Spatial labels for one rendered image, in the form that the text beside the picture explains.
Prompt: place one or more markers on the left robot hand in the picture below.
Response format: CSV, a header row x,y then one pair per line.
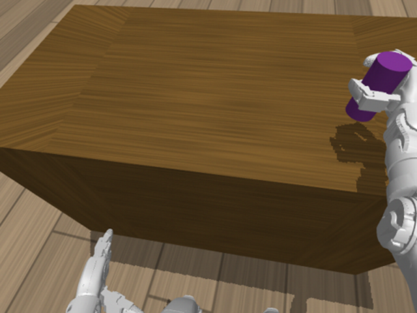
x,y
93,279

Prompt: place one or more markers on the can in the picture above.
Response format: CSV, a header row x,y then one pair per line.
x,y
385,74

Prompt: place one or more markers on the left robot arm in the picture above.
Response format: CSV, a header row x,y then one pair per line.
x,y
84,304

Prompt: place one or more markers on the right robot arm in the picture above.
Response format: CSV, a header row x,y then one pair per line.
x,y
397,230

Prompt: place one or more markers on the right robot hand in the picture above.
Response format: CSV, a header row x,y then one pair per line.
x,y
377,101

